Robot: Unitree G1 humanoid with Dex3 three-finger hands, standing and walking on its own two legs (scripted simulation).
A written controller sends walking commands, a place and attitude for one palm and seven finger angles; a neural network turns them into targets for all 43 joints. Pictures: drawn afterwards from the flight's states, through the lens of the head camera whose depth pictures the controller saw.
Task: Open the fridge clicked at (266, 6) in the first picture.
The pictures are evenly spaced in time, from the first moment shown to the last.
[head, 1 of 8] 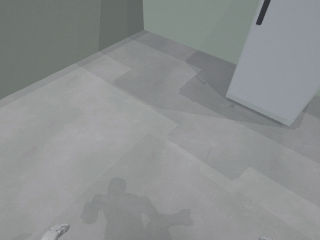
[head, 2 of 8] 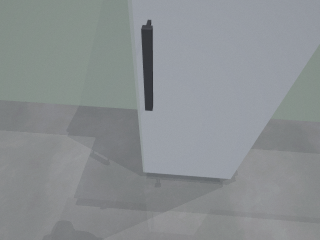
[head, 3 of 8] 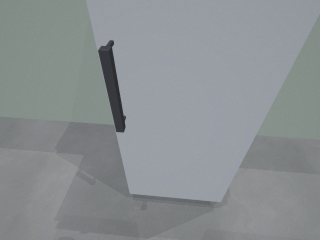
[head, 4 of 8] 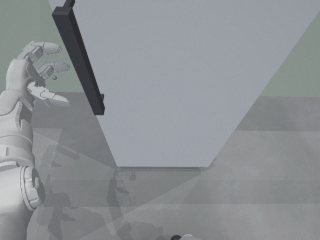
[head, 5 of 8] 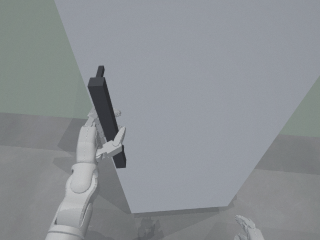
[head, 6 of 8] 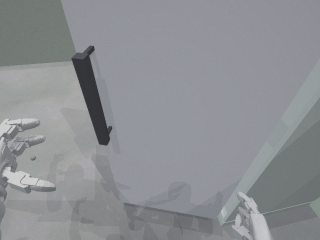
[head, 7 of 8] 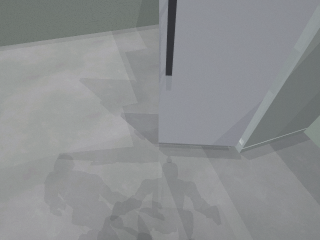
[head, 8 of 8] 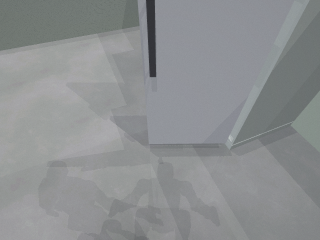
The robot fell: no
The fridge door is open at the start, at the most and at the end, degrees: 0 72 68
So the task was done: yes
